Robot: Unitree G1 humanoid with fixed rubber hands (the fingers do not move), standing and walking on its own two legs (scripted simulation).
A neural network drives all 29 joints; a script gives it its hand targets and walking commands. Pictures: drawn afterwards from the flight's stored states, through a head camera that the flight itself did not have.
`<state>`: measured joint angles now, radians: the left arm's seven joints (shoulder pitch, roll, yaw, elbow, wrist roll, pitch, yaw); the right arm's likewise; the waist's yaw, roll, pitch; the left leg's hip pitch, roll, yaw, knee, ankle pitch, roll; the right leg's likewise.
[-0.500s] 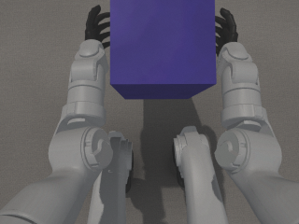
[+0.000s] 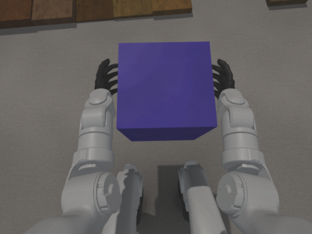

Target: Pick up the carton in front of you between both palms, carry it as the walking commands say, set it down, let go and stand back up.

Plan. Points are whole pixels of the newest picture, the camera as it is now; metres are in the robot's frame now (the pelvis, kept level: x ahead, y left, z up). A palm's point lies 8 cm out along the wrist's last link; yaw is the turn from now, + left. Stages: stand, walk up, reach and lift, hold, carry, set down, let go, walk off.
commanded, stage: reach and lift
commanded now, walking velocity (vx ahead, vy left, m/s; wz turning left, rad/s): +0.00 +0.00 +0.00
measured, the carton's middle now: (163, 100) +0.45 -0.02 -0.11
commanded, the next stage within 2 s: hold in 1.88 s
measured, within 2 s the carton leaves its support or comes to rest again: neither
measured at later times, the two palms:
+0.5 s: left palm (69, 82) +0.41 +0.14 +0.12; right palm (256, 81) +0.39 -0.16 +0.12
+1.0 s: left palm (8, 68) +0.37 +0.14 +0.23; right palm out of the picture +0.36 -0.16 +0.23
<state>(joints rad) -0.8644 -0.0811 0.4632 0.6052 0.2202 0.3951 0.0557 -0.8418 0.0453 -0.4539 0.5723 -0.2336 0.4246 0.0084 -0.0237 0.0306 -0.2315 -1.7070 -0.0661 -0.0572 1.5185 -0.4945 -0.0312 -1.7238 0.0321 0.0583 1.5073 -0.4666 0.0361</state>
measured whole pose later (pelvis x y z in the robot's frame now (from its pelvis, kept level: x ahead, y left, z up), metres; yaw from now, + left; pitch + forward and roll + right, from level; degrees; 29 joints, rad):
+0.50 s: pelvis +0.05 +0.00 +0.14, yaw +0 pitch +21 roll +0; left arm -0.48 -0.16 0.39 0.53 0.24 0.38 0.03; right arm -0.46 0.13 -0.37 0.50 -0.24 0.40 0.01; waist -0.02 0.02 -0.18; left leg -0.93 -0.04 -0.07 0.96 -0.39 -0.01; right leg -0.95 0.02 0.06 0.95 -0.36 0.02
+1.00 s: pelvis +0.07 +0.00 +0.20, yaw -1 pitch -3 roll +0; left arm -0.33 -0.17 0.33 0.42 0.31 0.59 -0.01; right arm -0.31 0.16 -0.30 0.39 -0.30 0.61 0.03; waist -0.01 0.01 -0.03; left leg -0.18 -0.02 -0.08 0.46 -0.23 -0.01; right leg -0.19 0.01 0.06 0.44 -0.20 0.01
